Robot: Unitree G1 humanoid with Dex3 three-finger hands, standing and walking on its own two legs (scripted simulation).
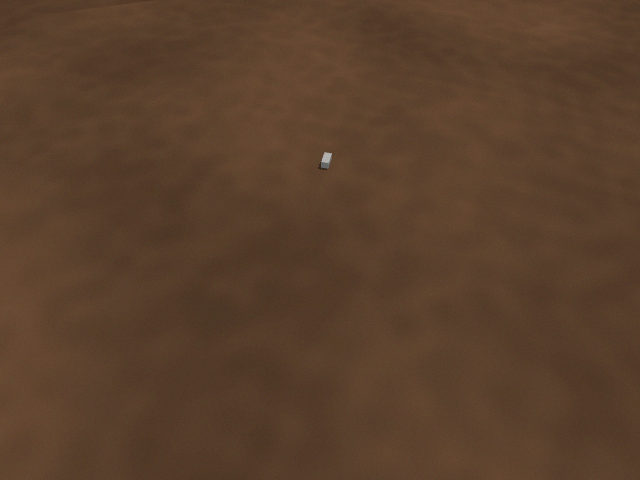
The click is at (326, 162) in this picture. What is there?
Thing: small box
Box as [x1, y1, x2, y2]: [321, 152, 331, 168]
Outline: 324,152 321,161 321,167 327,168 331,159 331,153
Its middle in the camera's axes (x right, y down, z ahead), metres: +0.04 -0.38 +1.93
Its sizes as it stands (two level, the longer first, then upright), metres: 0.078 0.038 0.035
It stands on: the floor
